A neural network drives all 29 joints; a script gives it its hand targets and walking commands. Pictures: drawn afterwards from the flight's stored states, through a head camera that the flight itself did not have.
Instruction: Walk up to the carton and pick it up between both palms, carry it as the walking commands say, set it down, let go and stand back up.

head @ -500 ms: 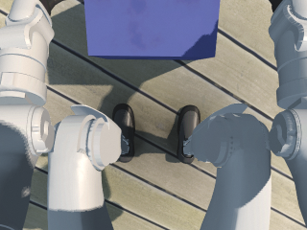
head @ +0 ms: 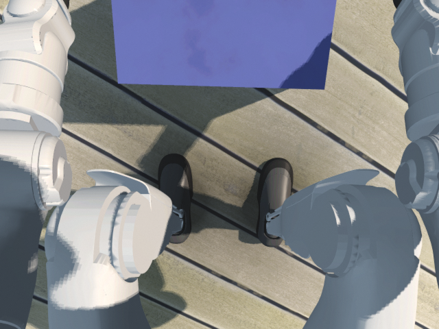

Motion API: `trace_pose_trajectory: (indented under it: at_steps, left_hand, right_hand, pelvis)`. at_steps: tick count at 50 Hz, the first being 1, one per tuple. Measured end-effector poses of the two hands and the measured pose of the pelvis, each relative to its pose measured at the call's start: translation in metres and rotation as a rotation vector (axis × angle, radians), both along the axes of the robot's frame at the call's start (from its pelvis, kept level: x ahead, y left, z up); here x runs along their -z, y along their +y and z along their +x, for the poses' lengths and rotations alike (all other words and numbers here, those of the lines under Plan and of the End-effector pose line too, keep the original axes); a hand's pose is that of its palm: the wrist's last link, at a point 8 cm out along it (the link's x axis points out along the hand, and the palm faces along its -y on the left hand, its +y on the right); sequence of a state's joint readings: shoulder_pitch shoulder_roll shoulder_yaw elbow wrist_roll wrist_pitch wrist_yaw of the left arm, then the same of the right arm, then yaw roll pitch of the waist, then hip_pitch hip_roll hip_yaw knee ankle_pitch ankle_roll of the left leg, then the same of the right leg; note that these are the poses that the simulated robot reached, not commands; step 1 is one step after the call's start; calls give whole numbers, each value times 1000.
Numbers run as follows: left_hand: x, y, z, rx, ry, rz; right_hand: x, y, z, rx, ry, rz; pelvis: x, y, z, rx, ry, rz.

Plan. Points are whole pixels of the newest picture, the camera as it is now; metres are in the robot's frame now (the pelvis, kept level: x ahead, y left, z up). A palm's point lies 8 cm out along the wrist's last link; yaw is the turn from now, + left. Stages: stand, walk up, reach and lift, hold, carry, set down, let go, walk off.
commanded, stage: reach and lift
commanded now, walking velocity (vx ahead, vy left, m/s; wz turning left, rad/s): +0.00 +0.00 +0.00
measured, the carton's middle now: (222, 25) +0.51 +0.00 -0.26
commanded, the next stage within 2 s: none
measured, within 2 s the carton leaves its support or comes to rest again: leaves its support in 1.60 s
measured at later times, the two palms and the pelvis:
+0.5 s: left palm out of the picture +0.55 +0.20 -0.17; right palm out of the picture +0.55 -0.21 -0.17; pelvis +0.00 +0.00 +0.00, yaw +0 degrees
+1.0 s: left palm out of the picture +0.55 +0.18 -0.18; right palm out of the picture +0.55 -0.19 -0.17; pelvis +0.00 +0.00 +0.00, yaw +0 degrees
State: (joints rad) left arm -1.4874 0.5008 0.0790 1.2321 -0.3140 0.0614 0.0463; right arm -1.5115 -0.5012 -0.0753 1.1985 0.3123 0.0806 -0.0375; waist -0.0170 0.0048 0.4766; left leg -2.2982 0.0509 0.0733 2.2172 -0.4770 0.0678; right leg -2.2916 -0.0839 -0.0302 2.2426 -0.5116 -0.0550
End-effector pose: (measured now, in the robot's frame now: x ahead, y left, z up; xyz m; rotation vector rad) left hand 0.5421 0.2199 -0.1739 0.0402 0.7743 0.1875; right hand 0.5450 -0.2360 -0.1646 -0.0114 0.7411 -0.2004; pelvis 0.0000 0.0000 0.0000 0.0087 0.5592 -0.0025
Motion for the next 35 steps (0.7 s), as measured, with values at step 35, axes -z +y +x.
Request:
trace_pose_trajectory:
  at_steps: [35]
  left_hand:
    - [3, -36, 7, 63, -5, -38]
  right_hand:
    - [3, 47, 10, -34, -13, 67]
  pelvis:
    - [0, 0, 1, 1, 11, -1]
